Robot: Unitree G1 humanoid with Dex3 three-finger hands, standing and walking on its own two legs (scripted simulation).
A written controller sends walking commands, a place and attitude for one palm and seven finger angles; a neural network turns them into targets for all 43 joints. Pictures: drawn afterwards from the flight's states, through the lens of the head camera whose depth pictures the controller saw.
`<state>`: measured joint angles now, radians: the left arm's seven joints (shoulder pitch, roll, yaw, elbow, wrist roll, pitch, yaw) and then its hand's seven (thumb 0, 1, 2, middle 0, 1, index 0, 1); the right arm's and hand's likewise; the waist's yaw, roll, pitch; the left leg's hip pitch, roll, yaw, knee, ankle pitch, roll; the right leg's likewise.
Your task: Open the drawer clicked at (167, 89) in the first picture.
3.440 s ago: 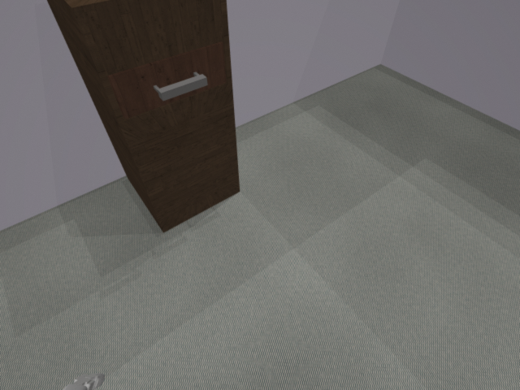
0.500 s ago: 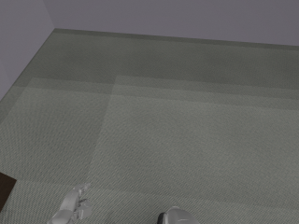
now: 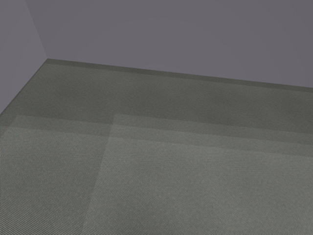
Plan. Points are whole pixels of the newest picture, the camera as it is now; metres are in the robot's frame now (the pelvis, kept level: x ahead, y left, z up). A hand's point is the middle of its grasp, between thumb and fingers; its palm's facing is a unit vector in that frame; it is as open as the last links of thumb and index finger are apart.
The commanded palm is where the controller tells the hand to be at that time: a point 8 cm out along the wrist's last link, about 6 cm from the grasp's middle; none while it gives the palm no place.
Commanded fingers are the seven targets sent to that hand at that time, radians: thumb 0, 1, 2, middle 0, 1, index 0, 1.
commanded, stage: walk to a spot facing it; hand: left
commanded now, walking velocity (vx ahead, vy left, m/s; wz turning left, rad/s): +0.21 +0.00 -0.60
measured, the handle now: out of the picture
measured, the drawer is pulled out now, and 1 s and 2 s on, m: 0.00 0.00 0.00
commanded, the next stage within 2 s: turn to face it in 0.10 s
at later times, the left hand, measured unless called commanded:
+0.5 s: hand (126, 190) +0.28 +0.11 -0.16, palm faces -0.07 -0.98 -0.19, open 7.3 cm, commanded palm none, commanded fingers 0.00 0.90 0.90 -0.20 -0.30 -0.20 -0.30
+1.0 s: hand (82, 217) +0.19 +0.23 -0.17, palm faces +0.29 -0.92 -0.25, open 7.4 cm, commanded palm none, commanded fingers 0.00 0.90 0.90 -0.20 -0.30 -0.20 -0.30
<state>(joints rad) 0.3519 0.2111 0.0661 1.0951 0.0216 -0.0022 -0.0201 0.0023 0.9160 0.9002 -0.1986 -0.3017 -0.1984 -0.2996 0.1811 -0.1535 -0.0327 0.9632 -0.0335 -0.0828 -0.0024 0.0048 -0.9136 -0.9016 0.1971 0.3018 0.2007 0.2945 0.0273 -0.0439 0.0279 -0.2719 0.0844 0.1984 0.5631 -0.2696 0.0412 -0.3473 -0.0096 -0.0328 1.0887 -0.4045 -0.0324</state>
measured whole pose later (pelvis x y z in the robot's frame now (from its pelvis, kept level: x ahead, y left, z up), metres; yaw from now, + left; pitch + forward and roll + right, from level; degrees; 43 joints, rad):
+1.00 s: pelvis +0.17 -0.01 +0.01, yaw +15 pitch +2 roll -2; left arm 0.18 0.27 0.09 0.93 0.01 0.06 0.01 0.00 0.91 0.90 -0.20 -0.30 -0.20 -0.30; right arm 0.23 -0.20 -0.06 0.92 -0.02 0.01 -0.01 0.01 -0.91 -0.90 0.20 0.30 0.20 0.29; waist -0.02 -0.02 0.06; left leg -0.31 0.00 0.04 0.49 -0.20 0.05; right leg -0.50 -0.08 -0.03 1.07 -0.39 0.09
